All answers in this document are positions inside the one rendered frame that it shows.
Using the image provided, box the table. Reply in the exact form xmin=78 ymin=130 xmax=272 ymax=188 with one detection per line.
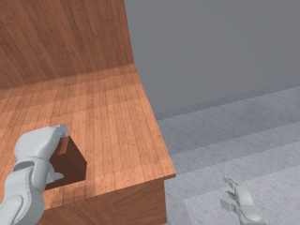
xmin=0 ymin=0 xmax=176 ymax=225

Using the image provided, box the robot right forearm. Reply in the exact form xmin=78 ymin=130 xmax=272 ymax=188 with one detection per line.
xmin=238 ymin=204 xmax=268 ymax=225

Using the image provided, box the robot left forearm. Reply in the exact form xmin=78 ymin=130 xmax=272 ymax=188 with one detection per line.
xmin=0 ymin=157 xmax=50 ymax=225

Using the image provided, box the sponge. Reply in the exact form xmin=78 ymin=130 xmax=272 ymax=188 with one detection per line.
xmin=16 ymin=135 xmax=87 ymax=191

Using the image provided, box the left robot hand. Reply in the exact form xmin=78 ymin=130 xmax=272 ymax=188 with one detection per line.
xmin=14 ymin=124 xmax=70 ymax=185

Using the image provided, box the right robot hand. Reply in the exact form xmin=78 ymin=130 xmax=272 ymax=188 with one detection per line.
xmin=220 ymin=174 xmax=256 ymax=216

